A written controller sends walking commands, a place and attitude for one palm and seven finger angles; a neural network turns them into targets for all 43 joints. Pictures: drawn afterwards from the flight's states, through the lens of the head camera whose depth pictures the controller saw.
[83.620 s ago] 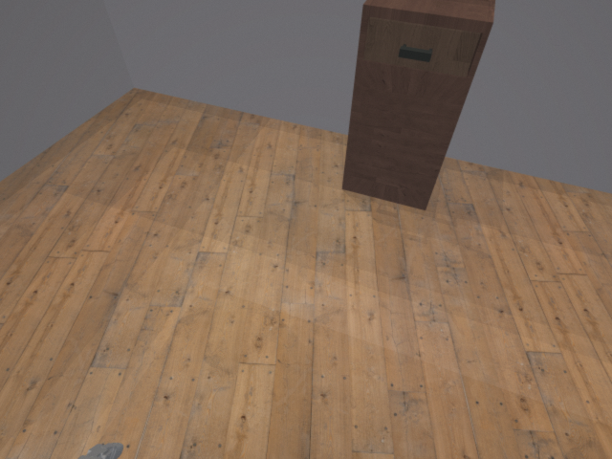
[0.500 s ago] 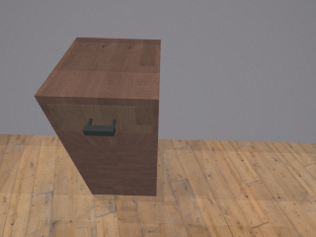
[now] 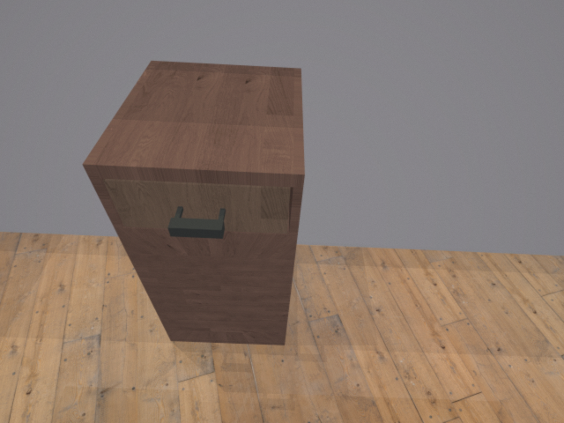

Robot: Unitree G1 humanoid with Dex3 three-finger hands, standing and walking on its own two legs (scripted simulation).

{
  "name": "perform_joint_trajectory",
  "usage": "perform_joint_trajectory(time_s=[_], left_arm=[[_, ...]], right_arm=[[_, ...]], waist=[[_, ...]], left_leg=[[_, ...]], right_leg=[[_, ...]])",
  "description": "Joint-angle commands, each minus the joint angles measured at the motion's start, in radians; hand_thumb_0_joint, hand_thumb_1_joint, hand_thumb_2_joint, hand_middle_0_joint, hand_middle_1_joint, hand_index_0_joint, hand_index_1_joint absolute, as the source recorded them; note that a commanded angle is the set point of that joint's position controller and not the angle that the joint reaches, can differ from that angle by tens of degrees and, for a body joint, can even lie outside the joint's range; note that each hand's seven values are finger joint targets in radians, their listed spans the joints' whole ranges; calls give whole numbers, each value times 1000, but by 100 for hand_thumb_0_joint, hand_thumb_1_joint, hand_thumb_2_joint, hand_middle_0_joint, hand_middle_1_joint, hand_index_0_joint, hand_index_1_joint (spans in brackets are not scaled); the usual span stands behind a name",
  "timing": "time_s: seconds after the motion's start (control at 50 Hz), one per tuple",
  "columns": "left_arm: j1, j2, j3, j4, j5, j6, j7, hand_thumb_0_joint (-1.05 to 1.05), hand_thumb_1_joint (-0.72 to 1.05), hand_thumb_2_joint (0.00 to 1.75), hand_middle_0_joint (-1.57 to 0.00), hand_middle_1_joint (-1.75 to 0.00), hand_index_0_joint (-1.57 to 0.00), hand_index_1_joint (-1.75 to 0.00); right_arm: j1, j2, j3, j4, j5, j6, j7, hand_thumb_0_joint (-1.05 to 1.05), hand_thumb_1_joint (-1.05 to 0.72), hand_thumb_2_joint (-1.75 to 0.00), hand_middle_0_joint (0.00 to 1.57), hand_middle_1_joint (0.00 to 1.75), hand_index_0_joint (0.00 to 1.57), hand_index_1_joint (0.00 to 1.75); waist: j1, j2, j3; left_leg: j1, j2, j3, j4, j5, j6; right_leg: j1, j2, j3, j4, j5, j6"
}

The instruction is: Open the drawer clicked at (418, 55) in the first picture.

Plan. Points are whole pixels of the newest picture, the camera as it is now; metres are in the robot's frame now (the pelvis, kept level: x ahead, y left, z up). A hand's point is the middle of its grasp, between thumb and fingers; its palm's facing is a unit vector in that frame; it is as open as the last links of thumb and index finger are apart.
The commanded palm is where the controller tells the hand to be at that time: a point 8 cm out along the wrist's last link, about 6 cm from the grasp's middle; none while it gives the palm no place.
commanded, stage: come to a stop and stand still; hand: left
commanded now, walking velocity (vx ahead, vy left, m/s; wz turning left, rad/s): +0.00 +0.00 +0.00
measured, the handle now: (199, 219) +0.50 +0.20 -0.06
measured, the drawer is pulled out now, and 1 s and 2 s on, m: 0.00 0.00 0.00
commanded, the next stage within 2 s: look again from close up in 0.50 s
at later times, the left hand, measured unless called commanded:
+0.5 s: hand out of the picture -0.03 +0.17 -0.18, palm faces +0.03 -0.99 -0.14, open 7.3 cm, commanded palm none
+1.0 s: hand out of the picture -0.04 +0.16 -0.18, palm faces +0.03 -0.99 -0.14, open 7.3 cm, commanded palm none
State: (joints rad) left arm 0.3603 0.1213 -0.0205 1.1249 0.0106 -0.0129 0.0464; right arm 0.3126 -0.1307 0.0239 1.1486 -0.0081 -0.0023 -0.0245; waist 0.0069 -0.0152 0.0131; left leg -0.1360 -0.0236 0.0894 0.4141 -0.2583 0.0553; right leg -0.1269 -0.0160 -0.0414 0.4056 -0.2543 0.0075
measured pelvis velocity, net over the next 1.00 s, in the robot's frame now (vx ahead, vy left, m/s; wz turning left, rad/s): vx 0.00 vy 0.02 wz -0.02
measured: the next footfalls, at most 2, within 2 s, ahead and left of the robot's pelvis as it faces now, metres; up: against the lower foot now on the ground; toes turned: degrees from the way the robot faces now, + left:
none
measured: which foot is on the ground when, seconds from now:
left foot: down 0.00-1.00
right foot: down 0.00-1.00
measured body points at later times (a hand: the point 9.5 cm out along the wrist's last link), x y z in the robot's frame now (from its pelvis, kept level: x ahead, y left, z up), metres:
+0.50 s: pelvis +0.00 +0.03 +0.00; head -0.01 +0.04 +0.45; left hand -0.03 +0.23 -0.17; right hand -0.03 -0.18 -0.16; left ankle -0.02 +0.08 -0.74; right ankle -0.02 -0.12 -0.74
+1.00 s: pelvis +0.00 +0.02 +0.00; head +0.00 +0.03 +0.45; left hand -0.04 +0.22 -0.17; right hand -0.03 -0.18 -0.16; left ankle -0.02 +0.08 -0.74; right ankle -0.02 -0.12 -0.74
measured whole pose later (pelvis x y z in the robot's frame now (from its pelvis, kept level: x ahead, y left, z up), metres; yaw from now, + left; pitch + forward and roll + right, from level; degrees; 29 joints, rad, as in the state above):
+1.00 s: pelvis +0.00 +0.02 +0.00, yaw -1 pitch -1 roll +0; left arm 0.36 0.09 -0.01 1.14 0.02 -0.01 0.05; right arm 0.34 -0.11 0.01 1.15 -0.01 -0.02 -0.04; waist 0.00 -0.02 0.00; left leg -0.13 -0.06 0.12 0.38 -0.24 0.09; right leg -0.15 -0.05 -0.01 0.42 -0.25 0.04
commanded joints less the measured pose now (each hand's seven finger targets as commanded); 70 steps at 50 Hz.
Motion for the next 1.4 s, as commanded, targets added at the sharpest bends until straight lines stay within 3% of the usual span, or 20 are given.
perform_joint_trajectory(time_s=[0.0, 0.36, 1.18, 1.2, 1.22, 1.24, 1.26, 1.28, 1.3, 1.32, 1.34, 1.36, 1.38], left_arm=[[79, 71, 13, -20, 1, -7, 6, 0, 90, 90, -20, -30, -20, -30], [93, 43, 17, -12, 7, 4, 10, 0, 90, 90, -20, -30, -20, -30], [96, 36, 18, 2, 5, -4, 10, 0, 90, 90, -20, -30, -20, -30], [68, 107, 9, 6, 23, -29, 38, 0, 90, 90, -20, -30, -20, -30], [-672, 305, -91, -1555, 103, -174, 40, 0, 88, 89, -20, -32, -20, -32], [-312, 291, -15, -1254, 129, -83, 123, 0, 85, 88, -20, -33, -20, -33], [-45, 167, -80, -1167, 126, 63, 172, 0, 83, 87, -21, -34, -21, -34], [-26, 46, -173, -1148, 141, 103, 186, 0, 81, 86, -21, -36, -21, -36], [-39, 43, -211, -1229, 186, 96, 198, 0, 78, 85, -21, -37, -21, -37], [-41, 99, -214, -1271, 284, 95, 216, 0, 76, 84, -21, -39, -21, -39], [-27, 107, -242, -1294, 371, 93, 235, 0, 74, 83, -21, -40, -21, -40], [-58, 137, -240, -1316, 466, 88, 258, 0, 71, 82, -21, -42, -21, -42], [-95, 206, -187, -1260, 592, 84, 296, 0, 69, 81, -22, -43, -22, -43]], right_arm=[[58, -106, -22, -25, -3, -20, -12, 0, -90, -90, 20, 30, 20, 30], [102, -93, -28, -22, -2, -25, -17, 0, -90, -90, 20, 30, 20, 30], [107, -68, -26, -9, -1, -25, -18, 0, -90, -90, 20, 30, 20, 30], [31, -126, -18, -98, 9, -40, -1, 0, -90, -90, 20, 30, 20, 30], [46, -288, -37, -481, 77, -162, -41, 0, -90, -90, 20, 30, 20, 30], [-84, -221, -33, -398, 69, -270, -79, 0, -90, -90, 20, 30, 20, 30], [-63, -182, -51, -399, 79, -318, -73, 0, -90, -90, 20, 30, 20, 30], [-40, -158, -45, -375, 87, -337, -75, 0, -90, -90, 20, 30, 20, 30], [-58, -183, -56, -434, 90, -362, -71, 0, -90, -90, 20, 30, 20, 30], [-71, -225, -55, -452, 71, -375, -65, 0, -90, -90, 20, 30, 20, 30], [-88, -238, -45, -501, 49, -375, -61, 0, -90, -90, 20, 30, 20, 30], [-97, -256, -47, -546, 32, -368, -51, 0, -90, -90, 20, 30, 20, 30], [-106, -264, -58, -559, 0, -340, -45, 0, -90, -90, 20, 30, 20, 30]], waist=[[-2, 19, 68], [-3, 18, 98], [-7, 6, 87], [0, -43, 150], [-94, 260, -351], [-6, 396, -365], [-20, 303, -195], [-35, 190, -100], [-34, 132, -39], [-39, 76, -71], [-50, 44, -66], [-57, 39, -103], [-68, -69, -97]], left_leg=[[-49, 135, -127, -102, 150, -4], [-65, 151, -158, -161, 113, -5], [-33, 138, -118, -124, 171, -8], [-149, 158, -129, 44, 433, -37], [182, 100, -176, -56, 479, -47], [243, 145, -173, -71, 505, -84], [81, 137, -202, -145, 336, -123], [3, 103, -171, -108, 219, -89], [-52, 95, -159, -52, 149, -56], [-93, 83, -163, -6, 44, -51], [-157, 62, -177, 43, -24, -41], [-183, 42, -200, 89, -37, -31], [-240, 35, -222, 123, -127, -31]], right_leg=[[-35, -89, 80, -55, 135, -25], [-66, -85, 62, -23, 111, -10], [-69, -87, 90, -47, 159, -20], [-119, -109, 83, -11, 302, -17], [-102, 18, 69, 123, 191, -38], [-205, 7, 20, 250, -51, -49], [-313, 13, -7, 327, -196, -27], [-318, 13, -9, 313, -143, -25], [-334, 9, -15, 263, -120, -27], [-337, 23, -8, 211, -90, -39], [-348, 26, 7, 178, -70, -53], [-353, 30, 52, 183, -73, -62], [-415, 34, 93, 174, -173, -62]])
